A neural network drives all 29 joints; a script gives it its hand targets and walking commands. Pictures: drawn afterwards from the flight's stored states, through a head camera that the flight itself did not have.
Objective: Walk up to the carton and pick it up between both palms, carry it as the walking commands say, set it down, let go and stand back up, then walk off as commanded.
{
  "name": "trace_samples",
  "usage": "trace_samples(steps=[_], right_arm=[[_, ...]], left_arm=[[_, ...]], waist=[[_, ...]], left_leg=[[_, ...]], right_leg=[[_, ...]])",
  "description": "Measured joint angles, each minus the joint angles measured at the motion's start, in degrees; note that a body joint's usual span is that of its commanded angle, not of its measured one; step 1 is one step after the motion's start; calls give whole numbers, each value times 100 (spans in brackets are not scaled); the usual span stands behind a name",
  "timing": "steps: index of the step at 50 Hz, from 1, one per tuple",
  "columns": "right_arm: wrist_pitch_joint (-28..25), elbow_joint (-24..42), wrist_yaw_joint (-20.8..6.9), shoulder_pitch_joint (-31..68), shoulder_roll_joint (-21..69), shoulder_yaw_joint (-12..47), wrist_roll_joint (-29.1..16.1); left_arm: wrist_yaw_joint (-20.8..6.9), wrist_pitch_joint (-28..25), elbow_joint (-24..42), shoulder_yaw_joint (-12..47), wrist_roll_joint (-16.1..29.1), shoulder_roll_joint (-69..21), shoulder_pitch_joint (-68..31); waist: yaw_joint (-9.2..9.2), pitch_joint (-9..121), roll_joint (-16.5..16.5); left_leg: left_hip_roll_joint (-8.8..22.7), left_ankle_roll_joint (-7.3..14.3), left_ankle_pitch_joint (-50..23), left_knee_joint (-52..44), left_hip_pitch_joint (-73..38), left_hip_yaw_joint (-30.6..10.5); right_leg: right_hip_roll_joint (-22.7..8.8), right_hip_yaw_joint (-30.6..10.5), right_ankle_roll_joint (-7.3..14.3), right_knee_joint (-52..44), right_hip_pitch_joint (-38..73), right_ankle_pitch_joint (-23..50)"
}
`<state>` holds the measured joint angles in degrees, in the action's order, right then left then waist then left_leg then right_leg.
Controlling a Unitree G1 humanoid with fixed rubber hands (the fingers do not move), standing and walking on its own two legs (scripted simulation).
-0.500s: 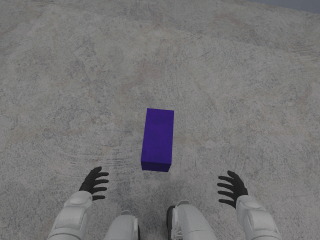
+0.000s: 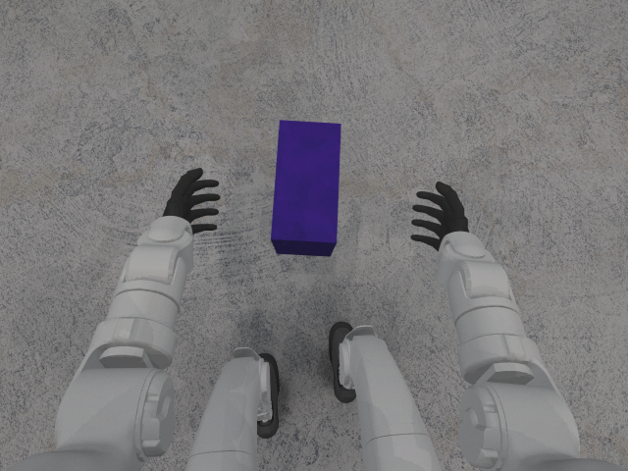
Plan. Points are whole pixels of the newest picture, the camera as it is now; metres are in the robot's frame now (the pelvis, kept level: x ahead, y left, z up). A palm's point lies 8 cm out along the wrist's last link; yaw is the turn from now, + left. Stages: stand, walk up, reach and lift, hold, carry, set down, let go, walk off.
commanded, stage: reach and lift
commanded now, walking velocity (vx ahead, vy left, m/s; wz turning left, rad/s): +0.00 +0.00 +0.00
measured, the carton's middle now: (306, 193) +0.59 -0.04 -0.58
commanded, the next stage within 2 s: none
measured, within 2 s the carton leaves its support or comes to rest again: neither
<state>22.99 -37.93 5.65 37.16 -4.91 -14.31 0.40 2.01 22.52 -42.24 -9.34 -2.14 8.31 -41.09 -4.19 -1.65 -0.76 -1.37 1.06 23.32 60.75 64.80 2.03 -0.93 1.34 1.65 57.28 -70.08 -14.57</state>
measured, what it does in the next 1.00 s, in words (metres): lowers itself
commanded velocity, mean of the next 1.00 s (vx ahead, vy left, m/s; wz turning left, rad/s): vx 0.00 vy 0.00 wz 0.00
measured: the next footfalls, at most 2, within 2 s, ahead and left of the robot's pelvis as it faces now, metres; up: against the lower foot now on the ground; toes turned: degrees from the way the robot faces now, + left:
none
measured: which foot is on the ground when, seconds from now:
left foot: down 0.00-1.00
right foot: down 0.00-1.00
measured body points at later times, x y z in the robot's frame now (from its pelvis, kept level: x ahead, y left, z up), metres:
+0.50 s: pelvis +0.01 -0.01 -0.01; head +0.32 -0.02 +0.31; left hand +0.55 +0.13 -0.13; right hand +0.51 -0.20 -0.13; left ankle +0.04 +0.11 -0.65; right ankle +0.10 -0.11 -0.65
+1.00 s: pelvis +0.01 +0.01 -0.07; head +0.36 +0.01 +0.21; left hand +0.58 +0.12 -0.22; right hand +0.53 -0.20 -0.21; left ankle +0.04 +0.11 -0.65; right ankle +0.11 -0.11 -0.65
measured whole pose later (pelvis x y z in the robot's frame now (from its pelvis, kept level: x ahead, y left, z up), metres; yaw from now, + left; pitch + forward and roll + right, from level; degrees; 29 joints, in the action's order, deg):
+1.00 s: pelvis +0.01 +0.01 -0.07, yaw +3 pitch +50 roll -1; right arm 7.1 -49.4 3.5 71.3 -5.9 -31.1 8.6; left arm 4.2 8.1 -58.2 -17.3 -9.6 11.5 -78.7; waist -6.5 -1.0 -2.7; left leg -5.3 0.0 26.0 73.8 97.6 -3.7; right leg -0.1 0.8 -0.2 68.8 -100.5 -18.2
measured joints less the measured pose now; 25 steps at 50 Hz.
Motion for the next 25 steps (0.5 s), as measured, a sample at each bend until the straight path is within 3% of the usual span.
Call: trace_samples(steps=[13, 25], right_arm=[[-802, -620, 382, 1481, 78, -179, -67], [-1225, -946, 254, 2780, 16, -842, 317]], left_arm=[[-10, -934, -1066, -284, 117, 386, -1598], [41, -1328, -1501, -565, -168, 517, -3010]], waist=[[-61, 134, -46], [-131, -5, -21]], left_leg=[[-20, -116, -112, 30, 1065, -167], [-121, -154, -306, -182, 1631, -342]], right_leg=[[58, 50, 70, 10, -1024, 92], [52, 73, 41, -245, -1509, 246]])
